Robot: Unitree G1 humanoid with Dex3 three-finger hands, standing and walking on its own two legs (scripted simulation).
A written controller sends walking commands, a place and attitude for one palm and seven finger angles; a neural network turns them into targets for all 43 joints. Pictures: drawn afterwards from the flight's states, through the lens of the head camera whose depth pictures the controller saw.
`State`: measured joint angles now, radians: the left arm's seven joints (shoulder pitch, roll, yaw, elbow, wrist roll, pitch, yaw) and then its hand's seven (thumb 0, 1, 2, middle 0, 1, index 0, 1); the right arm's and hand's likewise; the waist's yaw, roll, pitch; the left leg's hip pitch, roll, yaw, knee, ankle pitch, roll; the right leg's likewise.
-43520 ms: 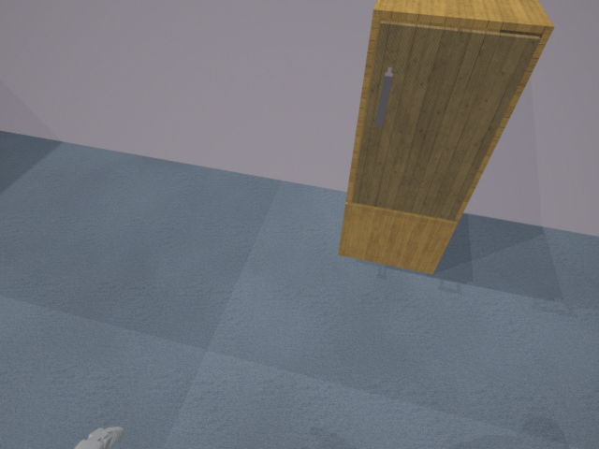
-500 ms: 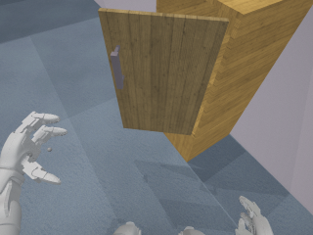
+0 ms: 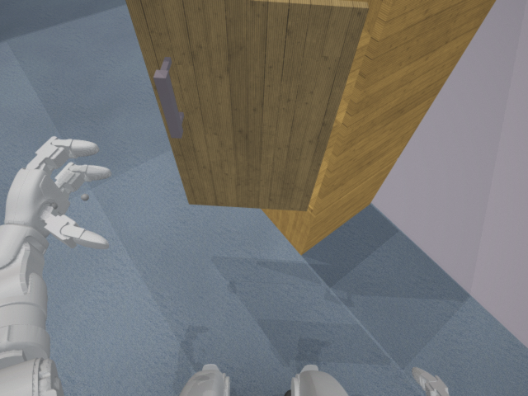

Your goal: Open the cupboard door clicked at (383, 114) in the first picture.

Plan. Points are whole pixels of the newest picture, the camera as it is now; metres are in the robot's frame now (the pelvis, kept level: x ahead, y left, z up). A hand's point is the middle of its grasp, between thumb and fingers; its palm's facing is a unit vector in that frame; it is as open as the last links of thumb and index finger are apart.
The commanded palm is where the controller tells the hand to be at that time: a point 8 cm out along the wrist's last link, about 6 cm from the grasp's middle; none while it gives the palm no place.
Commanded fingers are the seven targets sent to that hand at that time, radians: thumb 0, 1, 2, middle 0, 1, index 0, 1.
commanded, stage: move the hooked fingers beside the handle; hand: left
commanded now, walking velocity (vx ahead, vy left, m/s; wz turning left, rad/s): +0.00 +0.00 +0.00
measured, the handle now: (172, 99) +0.60 +0.18 +0.05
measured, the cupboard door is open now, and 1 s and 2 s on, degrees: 50 50 50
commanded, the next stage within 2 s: slide the fingers in behind the handle in 1.82 s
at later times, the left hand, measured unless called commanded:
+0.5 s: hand (102, 156) +0.46 +0.26 +0.06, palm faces -0.05 -1.00 -0.01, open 14.0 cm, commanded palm +0.45 +0.31 +0.06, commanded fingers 0.00 -0.50 0.30 -0.30 -1.20 -0.30 -1.20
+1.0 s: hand (123, 116) +0.54 +0.24 +0.07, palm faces -0.05 -1.00 -0.01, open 14.0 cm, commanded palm +0.53 +0.29 +0.06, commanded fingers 0.00 -0.50 0.30 -0.30 -1.20 -0.30 -1.20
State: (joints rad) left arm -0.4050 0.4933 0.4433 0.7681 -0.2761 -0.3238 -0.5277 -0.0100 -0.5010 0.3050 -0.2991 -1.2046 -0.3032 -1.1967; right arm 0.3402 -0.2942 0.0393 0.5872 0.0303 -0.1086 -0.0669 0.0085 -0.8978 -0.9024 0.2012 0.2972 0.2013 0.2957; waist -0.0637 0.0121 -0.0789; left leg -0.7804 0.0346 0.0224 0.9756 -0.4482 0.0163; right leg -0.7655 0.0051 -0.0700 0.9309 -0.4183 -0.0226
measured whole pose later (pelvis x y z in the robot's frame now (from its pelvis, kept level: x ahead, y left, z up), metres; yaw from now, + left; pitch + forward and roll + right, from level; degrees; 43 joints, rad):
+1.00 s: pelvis +0.00 +0.02 -0.02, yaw -2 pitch +24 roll -4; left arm -1.04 0.75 0.49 1.27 -0.07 -0.33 -0.43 -0.01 -0.50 0.30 -0.30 -1.20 -0.30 -1.20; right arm 0.42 -0.29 0.07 0.61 -0.02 0.06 -0.03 0.00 -0.90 -0.90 0.20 0.30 0.20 0.30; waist -0.23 0.02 -0.07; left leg -1.05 0.05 0.02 1.10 -0.48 0.04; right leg -1.01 0.02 -0.07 0.99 -0.41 0.00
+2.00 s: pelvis +0.00 +0.01 -0.02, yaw -2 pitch +25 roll -5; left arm -1.02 0.74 0.47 1.24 -0.09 -0.34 -0.44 -0.01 -0.50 0.30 -0.30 -1.20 -0.30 -1.20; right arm 0.42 -0.28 0.08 0.61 -0.01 0.09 -0.02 0.00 -0.90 -0.90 0.20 0.30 0.20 0.30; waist -0.21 0.03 -0.07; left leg -1.06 0.06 0.00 1.11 -0.48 0.03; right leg -1.02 0.03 -0.08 1.00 -0.41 -0.01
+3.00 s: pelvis +0.01 +0.01 -0.02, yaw -2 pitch +25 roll -4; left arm -1.01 0.58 0.42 1.20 -0.07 -0.36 -0.27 -0.01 -0.50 0.30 -0.30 -1.20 -0.31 -1.21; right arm 0.41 -0.26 0.05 0.61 -0.03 0.08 0.01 0.00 -0.90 -0.90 0.20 0.30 0.20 0.30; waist -0.22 0.04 -0.09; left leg -1.04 0.06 0.00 1.10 -0.50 0.02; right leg -1.01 0.03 -0.08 1.01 -0.44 -0.02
